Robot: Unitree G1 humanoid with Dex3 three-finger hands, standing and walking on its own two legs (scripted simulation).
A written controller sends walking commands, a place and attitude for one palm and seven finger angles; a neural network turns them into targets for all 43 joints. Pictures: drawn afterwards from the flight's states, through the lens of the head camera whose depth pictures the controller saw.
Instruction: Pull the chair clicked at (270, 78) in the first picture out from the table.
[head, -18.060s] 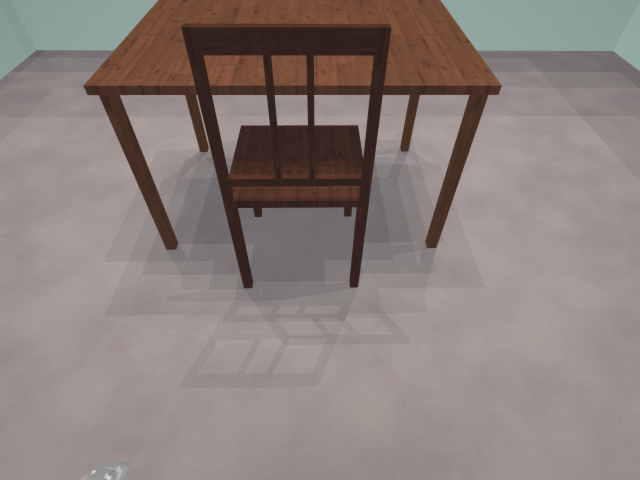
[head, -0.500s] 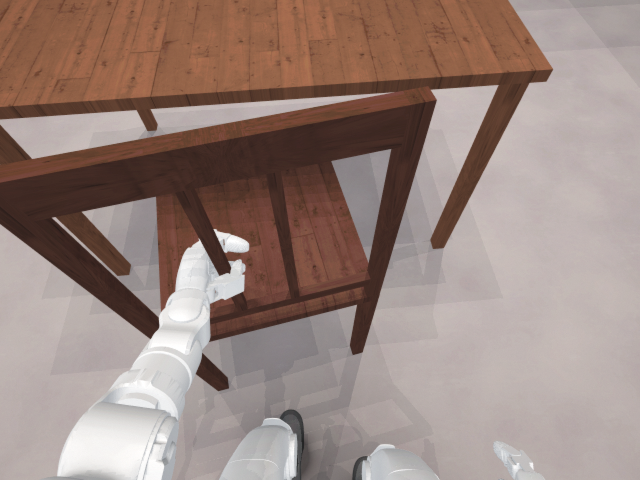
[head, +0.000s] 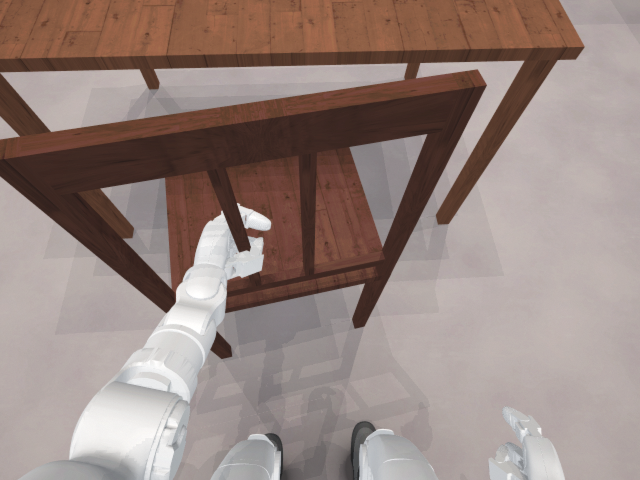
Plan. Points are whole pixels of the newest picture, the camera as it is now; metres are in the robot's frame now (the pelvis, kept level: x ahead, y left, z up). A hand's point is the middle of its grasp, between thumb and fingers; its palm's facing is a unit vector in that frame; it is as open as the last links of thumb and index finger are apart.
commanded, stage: step backward, pulling the chair out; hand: left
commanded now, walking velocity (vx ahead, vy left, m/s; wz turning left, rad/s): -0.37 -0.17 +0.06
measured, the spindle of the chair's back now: (241, 238) +0.42 +0.11 -0.05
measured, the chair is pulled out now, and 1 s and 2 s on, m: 0.19 0.40 0.56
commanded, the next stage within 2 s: stop walking, hand still on the chair in 1.74 s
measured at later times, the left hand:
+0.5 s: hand (252, 324) +0.30 +0.09 -0.06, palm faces +0.01 -0.99 -0.17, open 5.1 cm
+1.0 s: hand (237, 421) +0.18 +0.10 -0.06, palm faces +0.00 -0.99 -0.16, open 5.0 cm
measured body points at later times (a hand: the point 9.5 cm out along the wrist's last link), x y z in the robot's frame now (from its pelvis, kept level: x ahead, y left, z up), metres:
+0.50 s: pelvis -0.10 -0.02 -0.01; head +0.02 -0.04 +0.43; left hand +0.29 +0.14 -0.05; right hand -0.01 -0.33 -0.14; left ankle -0.13 +0.12 -0.73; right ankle -0.01 -0.14 -0.73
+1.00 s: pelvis -0.20 -0.02 -0.01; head -0.10 -0.03 +0.43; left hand +0.18 +0.15 -0.04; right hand -0.11 -0.28 -0.15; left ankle -0.21 +0.10 -0.73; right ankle -0.04 -0.14 -0.73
